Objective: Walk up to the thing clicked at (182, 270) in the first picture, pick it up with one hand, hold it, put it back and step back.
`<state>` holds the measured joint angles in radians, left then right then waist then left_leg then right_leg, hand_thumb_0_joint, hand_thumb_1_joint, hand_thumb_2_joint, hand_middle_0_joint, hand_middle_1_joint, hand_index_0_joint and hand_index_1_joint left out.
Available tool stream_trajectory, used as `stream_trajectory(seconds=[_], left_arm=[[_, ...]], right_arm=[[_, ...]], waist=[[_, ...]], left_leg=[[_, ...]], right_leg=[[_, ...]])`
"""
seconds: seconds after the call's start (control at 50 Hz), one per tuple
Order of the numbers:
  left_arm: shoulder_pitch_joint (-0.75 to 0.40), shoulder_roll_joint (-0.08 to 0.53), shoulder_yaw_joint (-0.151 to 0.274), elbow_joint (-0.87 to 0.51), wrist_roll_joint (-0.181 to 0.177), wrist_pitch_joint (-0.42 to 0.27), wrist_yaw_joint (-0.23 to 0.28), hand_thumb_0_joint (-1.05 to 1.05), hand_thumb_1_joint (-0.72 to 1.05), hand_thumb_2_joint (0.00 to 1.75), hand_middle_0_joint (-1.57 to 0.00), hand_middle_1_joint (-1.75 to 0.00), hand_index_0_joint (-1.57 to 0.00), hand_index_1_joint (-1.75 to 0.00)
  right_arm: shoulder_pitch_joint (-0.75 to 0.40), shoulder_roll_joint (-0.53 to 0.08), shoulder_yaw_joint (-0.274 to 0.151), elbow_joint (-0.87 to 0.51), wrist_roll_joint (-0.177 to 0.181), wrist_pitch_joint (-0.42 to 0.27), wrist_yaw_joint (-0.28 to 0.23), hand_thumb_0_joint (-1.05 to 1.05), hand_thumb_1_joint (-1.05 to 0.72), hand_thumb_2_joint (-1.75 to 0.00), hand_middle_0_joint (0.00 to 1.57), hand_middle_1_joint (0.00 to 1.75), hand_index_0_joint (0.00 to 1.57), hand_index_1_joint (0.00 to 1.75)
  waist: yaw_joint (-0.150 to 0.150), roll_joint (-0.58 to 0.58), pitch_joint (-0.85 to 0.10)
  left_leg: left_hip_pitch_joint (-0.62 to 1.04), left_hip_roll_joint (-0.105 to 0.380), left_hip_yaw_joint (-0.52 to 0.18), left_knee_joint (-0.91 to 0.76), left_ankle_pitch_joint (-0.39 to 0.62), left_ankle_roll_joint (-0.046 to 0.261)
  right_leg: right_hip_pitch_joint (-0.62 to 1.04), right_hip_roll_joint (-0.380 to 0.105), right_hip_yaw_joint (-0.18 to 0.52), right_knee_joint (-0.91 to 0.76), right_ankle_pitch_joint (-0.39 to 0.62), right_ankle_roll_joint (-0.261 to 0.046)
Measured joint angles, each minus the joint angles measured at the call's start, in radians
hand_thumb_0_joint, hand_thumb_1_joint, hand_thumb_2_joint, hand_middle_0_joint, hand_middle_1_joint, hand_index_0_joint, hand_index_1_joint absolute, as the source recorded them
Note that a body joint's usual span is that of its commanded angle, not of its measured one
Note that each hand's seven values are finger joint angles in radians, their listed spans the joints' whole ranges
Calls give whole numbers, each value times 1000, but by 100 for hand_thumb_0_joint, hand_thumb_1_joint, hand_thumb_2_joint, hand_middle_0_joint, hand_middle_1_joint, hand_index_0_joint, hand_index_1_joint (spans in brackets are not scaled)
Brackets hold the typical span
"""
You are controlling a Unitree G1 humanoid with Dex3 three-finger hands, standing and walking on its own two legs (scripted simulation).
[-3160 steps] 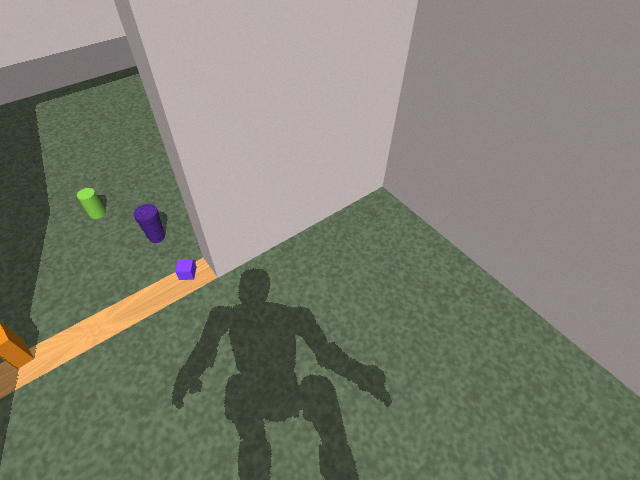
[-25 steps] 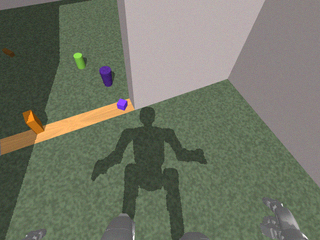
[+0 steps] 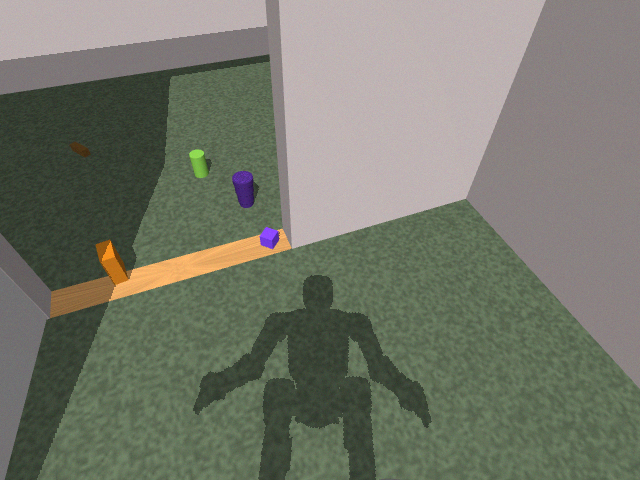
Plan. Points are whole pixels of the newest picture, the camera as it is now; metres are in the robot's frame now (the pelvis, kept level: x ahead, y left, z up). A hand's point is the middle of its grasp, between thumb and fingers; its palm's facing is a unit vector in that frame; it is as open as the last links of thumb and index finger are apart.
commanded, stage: step back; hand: left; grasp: from above
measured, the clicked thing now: (269, 238) +1.10 +0.21 -0.74
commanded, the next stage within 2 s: stand in 0.76 s
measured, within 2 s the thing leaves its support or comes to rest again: neither
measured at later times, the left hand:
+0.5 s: hand out of the picture +0.09 +0.29 -0.15, palm faces +0.06 -0.92 -0.38, open 7.4 cm
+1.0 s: hand out of the picture +0.14 +0.27 -0.14, palm faces +0.00 -0.94 -0.34, open 7.4 cm
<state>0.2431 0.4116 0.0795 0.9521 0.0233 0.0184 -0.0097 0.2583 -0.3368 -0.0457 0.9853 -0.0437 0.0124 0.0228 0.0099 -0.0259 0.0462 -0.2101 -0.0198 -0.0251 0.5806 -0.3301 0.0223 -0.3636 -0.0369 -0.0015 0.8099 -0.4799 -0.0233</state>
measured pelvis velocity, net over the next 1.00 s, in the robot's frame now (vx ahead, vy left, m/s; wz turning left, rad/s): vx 0.05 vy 0.01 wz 0.02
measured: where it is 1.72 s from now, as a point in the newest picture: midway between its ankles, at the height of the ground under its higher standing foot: outside the picture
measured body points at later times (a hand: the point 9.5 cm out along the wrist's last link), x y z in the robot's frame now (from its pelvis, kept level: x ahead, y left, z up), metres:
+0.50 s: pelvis +0.04 +0.01 +0.00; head +0.07 +0.02 +0.45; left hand +0.08 +0.34 -0.13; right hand +0.13 -0.29 -0.13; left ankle +0.07 +0.15 -0.73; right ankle +0.03 -0.12 -0.72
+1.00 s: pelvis +0.05 +0.01 +0.02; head +0.07 +0.02 +0.47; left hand +0.14 +0.32 -0.11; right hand +0.17 -0.28 -0.11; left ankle +0.07 +0.15 -0.73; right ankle +0.04 -0.12 -0.73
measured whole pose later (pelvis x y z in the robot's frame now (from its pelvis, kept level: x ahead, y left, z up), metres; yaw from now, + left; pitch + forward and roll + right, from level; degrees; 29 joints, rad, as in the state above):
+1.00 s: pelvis +0.05 +0.01 +0.02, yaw +1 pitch -2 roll +0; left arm 0.06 0.35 0.01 1.11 0.01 -0.02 -0.01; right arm 0.04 -0.34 -0.02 1.10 0.00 -0.01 0.01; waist 0.00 0.00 0.07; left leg -0.18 0.03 0.00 0.41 -0.19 -0.03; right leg -0.11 -0.03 -0.03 0.40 -0.24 0.03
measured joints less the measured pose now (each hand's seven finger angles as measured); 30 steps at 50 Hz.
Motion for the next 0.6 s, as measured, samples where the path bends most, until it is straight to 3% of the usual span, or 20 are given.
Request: stream_trajectory(seconds=[0.06,0.12,0.16,0.2,0.28,0.36,0.42,0.46,0.52,0.6], left_arm=[[6,-1,3,18,-3,-17,-10,1,90,90,-21,-30,-20,-30],[-5,-27,4,42,7,-30,-4,1,90,90,-21,-30,-20,-30],[2,-41,0,40,19,-44,-2,1,90,90,-21,-30,-20,-30],[6,-50,-2,38,23,-49,-1,1,90,90,-21,-30,-20,-30],[13,-69,-11,43,20,-64,1,1,90,90,-21,-30,-21,-30],[10,-57,-16,50,18,-58,0,1,90,90,-21,-30,-21,-30],[-13,-39,-18,48,6,-42,4,1,90,90,-21,-30,-21,-30],[-32,-29,-18,47,-7,-30,10,1,90,90,-21,-30,-21,-30],[-56,-23,-26,55,-16,-19,12,1,90,90,-21,-30,-20,-30],[-87,-23,-33,68,-17,-28,13,1,91,90,-21,-30,-20,-30]], right_arm=[[-16,0,3,-9,3,-7,5,1,-90,-90,21,30,21,30],[-36,-19,-2,-13,10,6,4,1,-90,-90,21,30,21,30],[-37,-23,-7,-9,12,19,-5,1,-91,-90,21,30,20,30],[-41,-29,-10,-5,14,17,-7,1,-91,-90,21,30,20,30],[-47,-61,-21,-8,16,-2,-5,1,-91,-90,21,30,20,30],[-50,-71,-25,-1,17,-9,-5,1,-91,-90,20,30,20,30],[-57,-61,-26,13,15,-20,-12,1,-91,-90,20,30,20,30],[-74,-39,-21,23,12,-24,-19,1,-91,-90,20,30,20,30],[-98,-15,-1,30,20,-19,-17,1,-91,-90,20,30,20,30],[-143,11,17,39,31,-13,-19,1,-91,-90,21,30,20,30]], waist=[[-3,-4,-4],[-6,47,9],[5,56,-7],[26,43,-7],[35,59,7],[32,57,16],[26,34,32],[32,4,45],[23,8,37],[13,16,30]], left_leg=[[-4,14,7,4,0,-20],[-23,55,-23,77,-54,-22],[-75,30,-65,183,-150,-8],[-124,1,-60,278,-167,-7],[-174,10,-66,288,-118,-9],[-151,46,-29,145,-78,-20],[-92,38,2,-7,92,-32],[-85,22,25,5,83,-40],[-97,39,22,37,45,-36],[-91,58,19,44,30,-43]], right_leg=[[46,3,-16,-116,68,0],[92,45,-51,-196,198,-3],[89,50,-62,-198,190,-13],[92,37,-53,-208,182,-30],[121,24,-59,-261,206,-12],[127,4,-67,-247,182,10],[110,-27,-66,-172,128,32],[95,-45,-37,-129,113,32],[110,-15,-23,-165,96,15],[137,4,-25,-211,134,46]])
